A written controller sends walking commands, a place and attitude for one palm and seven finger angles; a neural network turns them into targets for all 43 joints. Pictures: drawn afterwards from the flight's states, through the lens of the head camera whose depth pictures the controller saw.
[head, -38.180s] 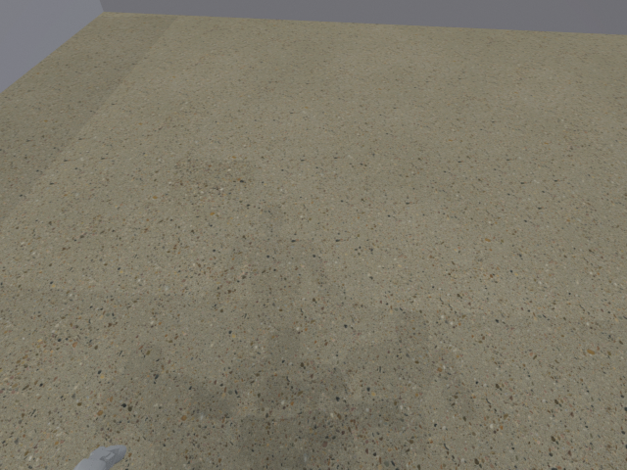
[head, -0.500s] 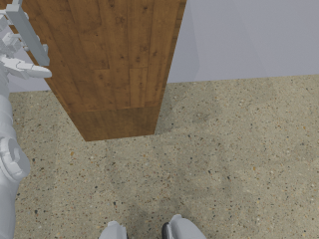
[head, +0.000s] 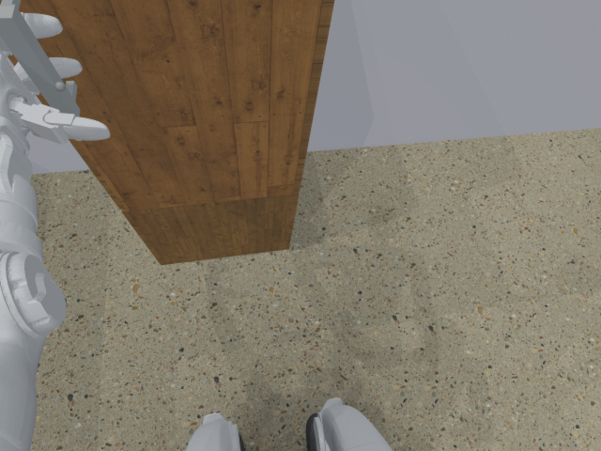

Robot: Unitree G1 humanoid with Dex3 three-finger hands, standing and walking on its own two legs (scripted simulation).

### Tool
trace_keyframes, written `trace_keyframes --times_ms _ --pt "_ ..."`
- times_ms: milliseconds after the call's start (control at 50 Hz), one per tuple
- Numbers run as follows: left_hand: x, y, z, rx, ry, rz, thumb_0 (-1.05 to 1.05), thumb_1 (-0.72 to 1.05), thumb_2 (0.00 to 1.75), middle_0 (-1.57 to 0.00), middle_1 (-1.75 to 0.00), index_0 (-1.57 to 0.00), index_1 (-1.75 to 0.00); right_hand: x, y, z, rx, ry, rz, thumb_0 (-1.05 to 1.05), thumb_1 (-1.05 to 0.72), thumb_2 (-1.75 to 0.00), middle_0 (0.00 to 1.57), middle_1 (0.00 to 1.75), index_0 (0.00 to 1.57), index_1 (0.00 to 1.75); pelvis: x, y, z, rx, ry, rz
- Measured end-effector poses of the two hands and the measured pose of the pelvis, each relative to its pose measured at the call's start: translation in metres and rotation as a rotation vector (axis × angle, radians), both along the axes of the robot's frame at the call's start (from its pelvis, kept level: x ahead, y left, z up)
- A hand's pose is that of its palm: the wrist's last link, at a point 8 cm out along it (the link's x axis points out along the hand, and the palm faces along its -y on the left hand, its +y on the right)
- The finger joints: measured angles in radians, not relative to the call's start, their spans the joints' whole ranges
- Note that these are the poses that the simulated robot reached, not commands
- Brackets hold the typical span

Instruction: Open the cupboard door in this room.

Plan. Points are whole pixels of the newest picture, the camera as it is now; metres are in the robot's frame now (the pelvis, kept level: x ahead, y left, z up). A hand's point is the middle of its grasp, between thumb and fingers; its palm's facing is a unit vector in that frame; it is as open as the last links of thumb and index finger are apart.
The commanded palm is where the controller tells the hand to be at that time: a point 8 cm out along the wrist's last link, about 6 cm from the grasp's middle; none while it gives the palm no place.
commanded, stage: slide the fingers in behind the handle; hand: left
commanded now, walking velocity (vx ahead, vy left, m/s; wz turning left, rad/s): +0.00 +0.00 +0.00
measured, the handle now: (43, 59) +0.59 +0.24 +0.11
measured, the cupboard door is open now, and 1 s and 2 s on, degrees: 0 0 20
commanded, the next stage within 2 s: close the thumb around the handle in 0.10 s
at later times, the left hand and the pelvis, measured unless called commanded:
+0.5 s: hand (50, 91) +0.54 +0.22 +0.11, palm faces +0.05 -1.00 -0.01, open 11.4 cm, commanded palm +0.52 +0.26 +0.11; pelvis +0.00 +0.00 +0.00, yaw +0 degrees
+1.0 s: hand (62, 88) +0.54 +0.21 +0.11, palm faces +0.03 -1.00 -0.01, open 5.4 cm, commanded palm +0.52 +0.26 +0.11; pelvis +0.00 +0.01 +0.00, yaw +0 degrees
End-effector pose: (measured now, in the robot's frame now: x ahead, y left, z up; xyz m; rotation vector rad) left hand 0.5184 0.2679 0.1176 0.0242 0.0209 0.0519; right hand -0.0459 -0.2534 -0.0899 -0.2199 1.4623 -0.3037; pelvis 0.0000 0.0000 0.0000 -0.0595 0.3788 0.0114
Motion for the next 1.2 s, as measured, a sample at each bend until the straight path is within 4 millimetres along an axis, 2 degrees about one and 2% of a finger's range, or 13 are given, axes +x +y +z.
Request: trace_keyframes --times_ms 260,360,440,580,760,820,880,1080,1200 --pt "-0.006 0.005 0.004 -0.007 0.004 -0.012 -0.01 -0.49 0.31 -0.30 -1.20 -0.30 -1.21 -0.003 -0.009 0.006 -0.026 0.004 0.005 0.00 -0.90 -0.90 0.21 0.30 0.20 0.30 -0.001 -0.003 0.002 -0.001 -0.006 0.006" --pt "-0.008 0.004 0.000 -0.022 0.018 -0.017 -0.01 -0.40 0.35 -0.31 -1.21 -0.31 -1.22 0.003 -0.010 0.006 -0.032 -0.014 0.013 0.00 -0.90 -0.90 0.20 0.30 0.20 0.30 -0.001 -0.002 0.002 -0.002 -0.010 0.008" --pt "-0.007 0.006 -0.004 -0.022 0.031 -0.009 -0.01 -0.24 0.41 -0.32 -1.23 -0.32 -1.23 0.008 -0.010 0.006 -0.039 -0.032 0.016 0.00 -0.90 -0.90 0.20 0.30 0.20 0.30 -0.002 -0.001 0.001 -0.004 -0.008 0.008" --pt "-0.005 0.011 0.001 -0.005 -0.003 -0.010 -0.01 0.10 0.56 -0.35 -1.26 -0.34 -1.27 0.011 -0.004 0.004 -0.030 -0.031 0.021 0.00 -0.90 -0.90 0.20 0.30 0.20 0.30 -0.001 0.002 0.001 -0.005 -0.003 0.007" --pt "-0.001 0.006 -0.003 -0.030 0.024 -0.020 0.00 0.59 0.77 -0.38 -1.32 -0.38 -1.32 0.009 0.004 0.002 -0.015 -0.018 0.017 0.00 -0.90 -0.90 0.21 0.30 0.20 0.30 0.002 0.006 0.001 -0.007 0.000 0.007" --pt "0.001 0.003 -0.004 -0.021 0.017 -0.025 0.00 0.70 0.82 -0.39 -1.33 -0.39 -1.33 0.008 0.005 0.002 -0.013 -0.017 0.012 0.00 -0.90 -0.90 0.21 0.30 0.20 0.30 0.003 0.006 0.000 -0.006 0.001 0.005" --pt "0.003 0.000 -0.004 -0.014 0.012 -0.026 0.00 0.75 0.85 -0.39 -1.34 -0.39 -1.34 0.007 0.006 0.002 -0.012 -0.014 0.009 0.00 -0.90 -0.90 0.21 0.30 0.20 0.30 0.003 0.006 0.000 -0.006 0.002 0.005" --pt "0.003 -0.001 -0.004 -0.020 0.021 -0.017 0.00 0.75 0.85 -0.38 -1.35 -0.40 -1.35 0.004 0.004 0.003 -0.013 -0.017 -0.003 0.00 -0.90 -0.90 0.21 0.30 0.20 0.30 0.002 0.005 0.000 -0.004 0.000 -0.001" --pt "-0.004 -0.002 -0.005 -0.023 0.006 -0.011 0.00 0.76 0.83 -0.36 -1.35 -0.38 -1.35 0.006 0.002 0.004 -0.009 -0.025 -0.007 0.00 -0.90 -0.90 0.21 0.30 0.20 0.30 0.005 0.004 0.003 -0.001 -0.004 -0.010"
